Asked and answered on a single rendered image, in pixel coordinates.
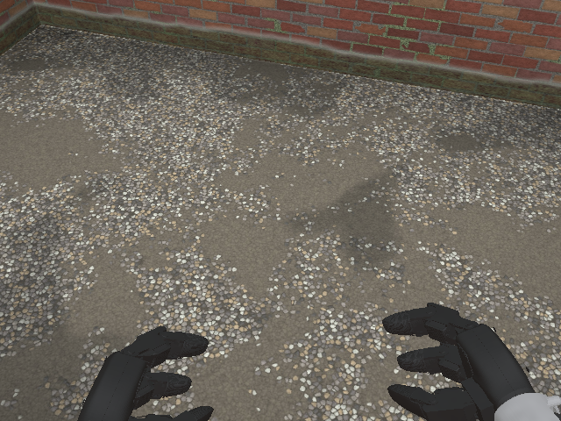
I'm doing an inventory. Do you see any left robot hand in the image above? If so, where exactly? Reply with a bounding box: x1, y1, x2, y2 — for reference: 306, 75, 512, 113
77, 326, 214, 421

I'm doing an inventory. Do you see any right robot hand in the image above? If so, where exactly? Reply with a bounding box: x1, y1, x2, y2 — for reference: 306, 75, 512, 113
382, 303, 536, 421

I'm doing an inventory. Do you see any right robot forearm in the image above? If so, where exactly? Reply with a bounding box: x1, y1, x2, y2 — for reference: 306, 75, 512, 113
494, 393, 561, 421

